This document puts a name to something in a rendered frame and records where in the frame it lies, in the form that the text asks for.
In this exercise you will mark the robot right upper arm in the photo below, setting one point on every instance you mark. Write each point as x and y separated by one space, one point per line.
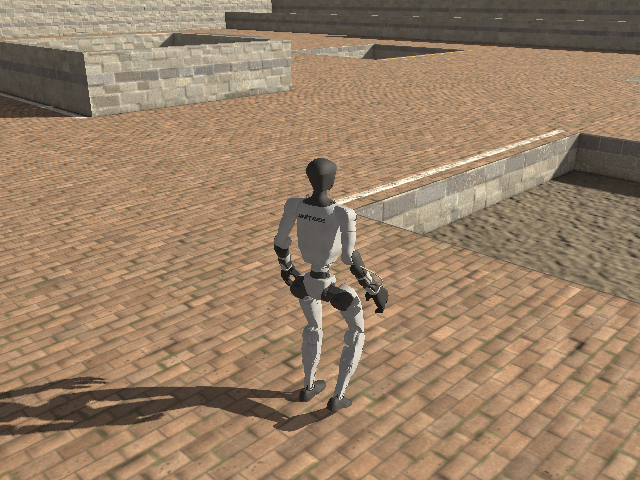
347 218

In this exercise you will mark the robot left forearm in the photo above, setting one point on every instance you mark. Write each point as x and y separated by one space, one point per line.
284 257

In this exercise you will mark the robot right hand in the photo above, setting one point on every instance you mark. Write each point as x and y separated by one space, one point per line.
380 299

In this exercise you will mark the robot right shin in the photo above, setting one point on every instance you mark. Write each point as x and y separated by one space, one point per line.
348 364

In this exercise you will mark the robot right forearm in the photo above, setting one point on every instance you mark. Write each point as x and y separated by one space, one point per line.
364 278

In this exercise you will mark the right robot thigh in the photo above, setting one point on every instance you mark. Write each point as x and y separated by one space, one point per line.
345 299

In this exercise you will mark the robot left hand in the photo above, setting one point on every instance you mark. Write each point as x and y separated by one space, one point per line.
286 274

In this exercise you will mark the robot left upper arm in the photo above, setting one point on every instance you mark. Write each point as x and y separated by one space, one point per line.
287 222

